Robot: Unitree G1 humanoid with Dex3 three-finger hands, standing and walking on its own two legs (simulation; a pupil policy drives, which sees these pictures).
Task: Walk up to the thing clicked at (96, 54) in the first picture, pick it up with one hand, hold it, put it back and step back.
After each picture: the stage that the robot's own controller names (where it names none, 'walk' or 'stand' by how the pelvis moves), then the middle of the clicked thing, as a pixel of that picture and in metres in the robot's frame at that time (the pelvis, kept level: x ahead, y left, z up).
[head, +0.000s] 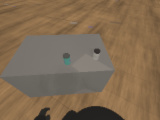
stand; (96, 54) +0.67 -0.05 -0.10
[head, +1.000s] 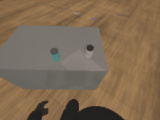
rise first; (89, 51) +0.60 +0.05 -0.07
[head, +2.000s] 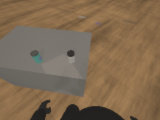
stand; (71, 56) +0.53 +0.20 -0.08
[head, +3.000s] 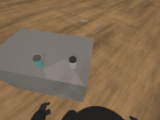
stand; (73, 62) +0.49 +0.18 -0.10
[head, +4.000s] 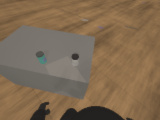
stand; (75, 59) +0.52 +0.16 -0.10
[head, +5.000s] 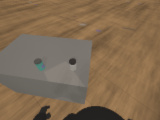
stand; (73, 64) +0.50 +0.18 -0.11
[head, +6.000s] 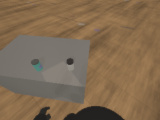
stand; (70, 64) +0.49 +0.21 -0.11
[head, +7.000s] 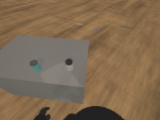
stand; (69, 65) +0.49 +0.21 -0.11
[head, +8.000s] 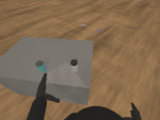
rise first; (74, 65) +0.48 +0.19 -0.10
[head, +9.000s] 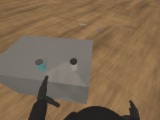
go down; (74, 64) +0.49 +0.19 -0.11
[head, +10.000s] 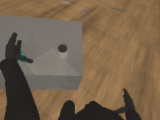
go down; (63, 52) +0.52 +0.18 -0.05
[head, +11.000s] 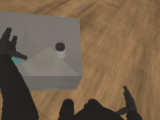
go down; (60, 50) +0.51 +0.18 -0.03
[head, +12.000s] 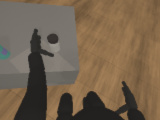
close in; (54, 43) +0.53 +0.19 +0.01
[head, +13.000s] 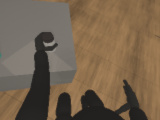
lift; (49, 42) +0.52 +0.19 +0.01
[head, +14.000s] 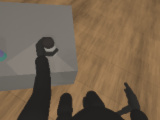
lift; (50, 47) +0.49 +0.20 +0.01
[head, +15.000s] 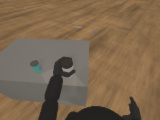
lift; (68, 68) +0.31 +0.15 +0.13
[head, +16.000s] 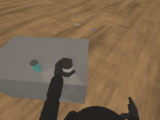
hold; (68, 68) +0.32 +0.16 +0.09
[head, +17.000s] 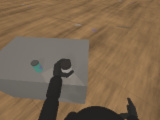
hold; (66, 69) +0.32 +0.17 +0.08
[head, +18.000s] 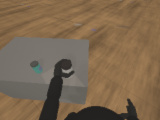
hold; (67, 69) +0.33 +0.16 +0.07
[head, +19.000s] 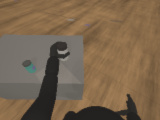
crouch; (62, 51) +0.44 +0.18 +0.12
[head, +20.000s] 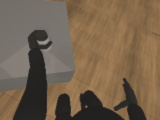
lower; (43, 41) +0.53 +0.22 +0.00
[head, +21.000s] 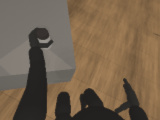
lower; (44, 39) +0.53 +0.21 +0.02
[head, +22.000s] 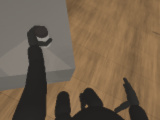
lower; (43, 37) +0.54 +0.21 +0.02
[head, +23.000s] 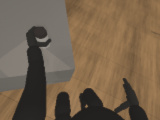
lower; (42, 38) +0.54 +0.22 +0.02
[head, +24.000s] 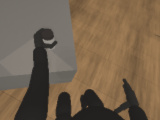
loosen; (49, 40) +0.53 +0.20 +0.02
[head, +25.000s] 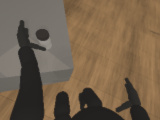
withdraw; (44, 40) +0.53 +0.20 +0.02
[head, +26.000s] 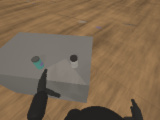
sink last; (74, 61) +0.49 +0.18 -0.06
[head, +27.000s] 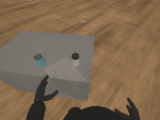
stand; (75, 59) +0.51 +0.18 -0.06
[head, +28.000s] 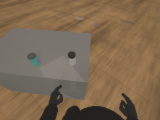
stand; (72, 58) +0.51 +0.18 -0.05
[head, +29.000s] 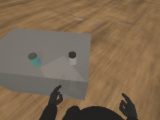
stand; (72, 58) +0.51 +0.18 -0.04
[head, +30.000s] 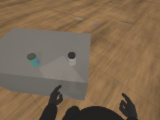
stand; (72, 58) +0.50 +0.18 -0.04
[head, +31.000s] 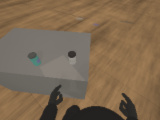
stand; (72, 57) +0.51 +0.18 -0.04
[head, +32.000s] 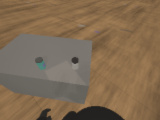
stand; (75, 63) +0.51 +0.16 -0.10
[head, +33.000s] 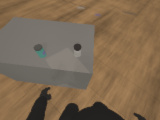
walk; (77, 50) +0.56 +0.13 -0.08
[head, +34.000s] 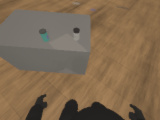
walk; (76, 34) +0.78 +0.19 -0.09
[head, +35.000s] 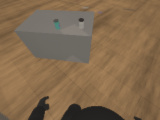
stand; (81, 23) +1.10 +0.20 -0.08
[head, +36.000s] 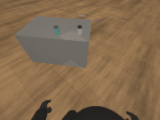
stand; (79, 30) +1.11 +0.21 -0.10
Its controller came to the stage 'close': yes
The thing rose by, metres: 0.22
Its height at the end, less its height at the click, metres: +0.00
